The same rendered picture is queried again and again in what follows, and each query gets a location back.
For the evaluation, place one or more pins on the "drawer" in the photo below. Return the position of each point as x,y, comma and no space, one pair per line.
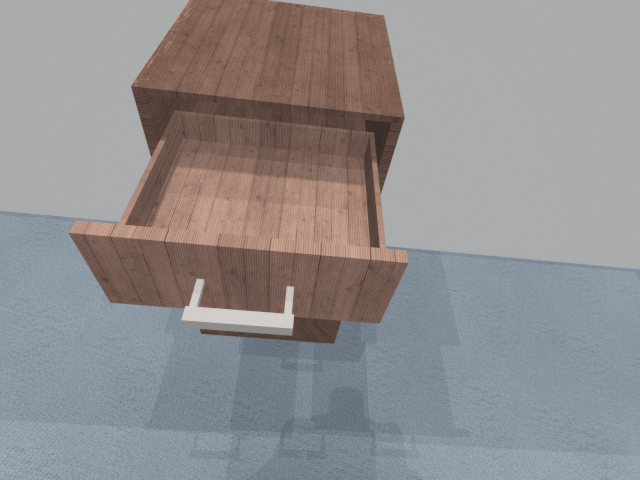
251,206

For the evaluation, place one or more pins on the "handle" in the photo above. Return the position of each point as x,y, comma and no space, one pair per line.
237,320

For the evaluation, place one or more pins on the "cabinet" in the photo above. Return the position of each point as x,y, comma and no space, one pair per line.
282,62

